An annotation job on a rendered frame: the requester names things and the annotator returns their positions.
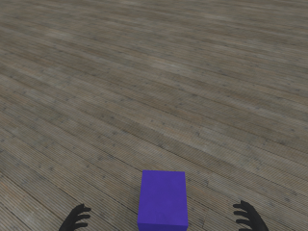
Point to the robot right hand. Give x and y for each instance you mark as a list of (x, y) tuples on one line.
[(255, 222)]

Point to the carton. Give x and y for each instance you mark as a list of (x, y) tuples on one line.
[(163, 201)]

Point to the robot left hand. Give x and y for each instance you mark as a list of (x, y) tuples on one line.
[(69, 223)]

